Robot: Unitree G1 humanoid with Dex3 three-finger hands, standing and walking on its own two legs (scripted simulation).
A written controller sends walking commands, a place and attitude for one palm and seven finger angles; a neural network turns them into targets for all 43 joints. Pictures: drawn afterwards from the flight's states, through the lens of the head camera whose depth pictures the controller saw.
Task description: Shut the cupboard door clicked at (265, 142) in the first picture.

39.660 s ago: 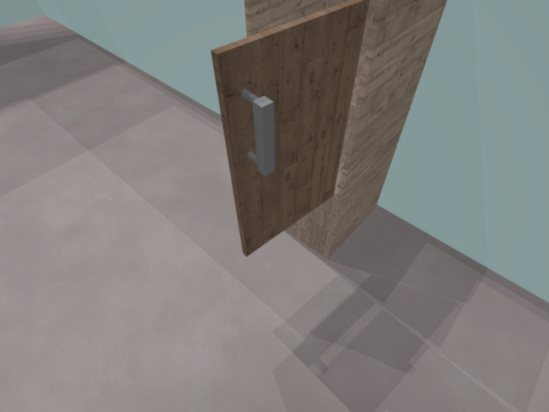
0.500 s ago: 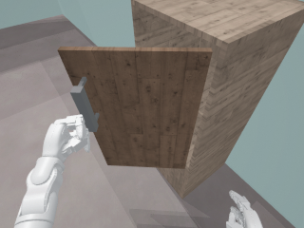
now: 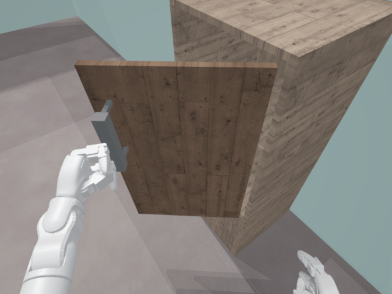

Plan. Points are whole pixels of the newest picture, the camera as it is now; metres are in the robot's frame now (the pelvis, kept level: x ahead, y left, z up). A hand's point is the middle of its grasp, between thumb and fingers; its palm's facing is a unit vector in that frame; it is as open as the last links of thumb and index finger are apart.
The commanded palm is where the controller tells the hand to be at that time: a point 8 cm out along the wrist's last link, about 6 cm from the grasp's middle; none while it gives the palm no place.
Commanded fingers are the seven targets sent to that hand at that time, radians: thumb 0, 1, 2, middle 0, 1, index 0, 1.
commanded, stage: push the door shut along its arc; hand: left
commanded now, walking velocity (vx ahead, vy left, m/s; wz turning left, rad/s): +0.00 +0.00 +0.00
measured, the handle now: (114, 137) +0.41 +0.20 +0.10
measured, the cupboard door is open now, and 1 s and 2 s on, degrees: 51 36 23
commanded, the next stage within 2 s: pull the fist back off the door in 1.98 s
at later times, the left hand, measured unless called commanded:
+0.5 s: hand (116, 157) +0.35 +0.18 +0.11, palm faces -0.07 -1.00 -0.06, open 3.0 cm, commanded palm +0.34 +0.23 +0.11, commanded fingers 0.00 0.90 0.90 -1.30 -1.50 -1.30 -1.50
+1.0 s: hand (128, 136) +0.41 +0.17 +0.11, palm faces -0.20 -0.98 -0.04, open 3.2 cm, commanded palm +0.41 +0.21 +0.11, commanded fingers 0.00 0.90 0.90 -1.30 -1.50 -1.30 -1.50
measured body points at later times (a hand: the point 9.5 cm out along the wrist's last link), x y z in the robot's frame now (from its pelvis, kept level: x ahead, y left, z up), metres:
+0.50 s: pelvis -0.01 +0.00 +0.00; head +0.01 -0.01 +0.45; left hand +0.35 +0.24 +0.12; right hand +0.14 -0.25 -0.10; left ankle -0.02 +0.10 -0.73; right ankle -0.01 -0.11 -0.73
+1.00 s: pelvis -0.02 +0.00 -0.01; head +0.03 +0.00 +0.44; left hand +0.42 +0.23 +0.11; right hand +0.06 -0.26 -0.12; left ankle -0.02 +0.10 -0.73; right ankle -0.01 -0.11 -0.72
